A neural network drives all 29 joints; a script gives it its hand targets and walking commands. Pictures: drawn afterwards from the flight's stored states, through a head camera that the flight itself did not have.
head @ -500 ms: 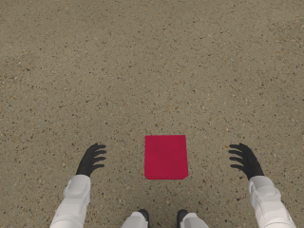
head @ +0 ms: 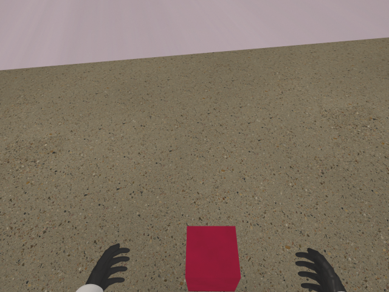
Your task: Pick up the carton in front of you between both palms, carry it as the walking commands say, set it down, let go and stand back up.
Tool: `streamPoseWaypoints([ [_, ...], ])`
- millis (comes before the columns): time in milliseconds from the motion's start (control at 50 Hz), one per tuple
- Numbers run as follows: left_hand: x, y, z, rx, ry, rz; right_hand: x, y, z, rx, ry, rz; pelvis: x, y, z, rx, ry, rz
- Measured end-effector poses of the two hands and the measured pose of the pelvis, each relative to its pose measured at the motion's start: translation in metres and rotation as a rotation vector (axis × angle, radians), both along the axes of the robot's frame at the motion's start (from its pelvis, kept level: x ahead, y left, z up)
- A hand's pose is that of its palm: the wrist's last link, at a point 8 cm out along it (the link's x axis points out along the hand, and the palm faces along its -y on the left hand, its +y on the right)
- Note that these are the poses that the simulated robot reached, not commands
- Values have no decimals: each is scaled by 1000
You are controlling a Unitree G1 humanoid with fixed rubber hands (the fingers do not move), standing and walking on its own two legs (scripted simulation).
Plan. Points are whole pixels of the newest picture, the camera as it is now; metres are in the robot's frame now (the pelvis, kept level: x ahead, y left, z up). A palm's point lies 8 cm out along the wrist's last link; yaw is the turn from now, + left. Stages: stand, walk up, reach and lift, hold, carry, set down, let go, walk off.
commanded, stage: let go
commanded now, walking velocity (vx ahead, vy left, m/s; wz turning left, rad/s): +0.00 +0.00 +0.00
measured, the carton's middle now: (211, 259) +0.38 -0.02 -0.65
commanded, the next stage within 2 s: stand in 0.18 s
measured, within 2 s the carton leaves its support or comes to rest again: neither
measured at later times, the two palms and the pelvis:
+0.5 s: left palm out of the picture +0.14 +0.29 -0.09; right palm out of the picture +0.14 -0.29 -0.08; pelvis +0.01 +0.00 +0.00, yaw +0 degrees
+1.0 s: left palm out of the picture +0.12 +0.29 -0.10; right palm out of the picture +0.13 -0.29 -0.09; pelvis +0.01 +0.00 +0.00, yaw +1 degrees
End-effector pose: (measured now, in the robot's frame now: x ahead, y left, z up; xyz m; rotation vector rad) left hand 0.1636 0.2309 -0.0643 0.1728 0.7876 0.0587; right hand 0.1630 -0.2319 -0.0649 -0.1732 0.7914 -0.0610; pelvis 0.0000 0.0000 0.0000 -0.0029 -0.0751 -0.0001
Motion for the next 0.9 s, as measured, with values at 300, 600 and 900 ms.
streamPoseWaypoints([
  [300, -10, 28, -12, 131, 45, 45, -12, -29, -14, -126, 56, -32, 2, -2, -4, -3, 40, 2],
  [600, -25, 55, -26, 196, 143, 64, -19, -58, -20, -212, 129, -56, 13, 0, -3, -4, 65, 7],
  [900, -37, 61, -31, 201, 191, 77, -32, -60, -26, -216, 182, -58, 12, 0, -1, -3, 50, 10],
])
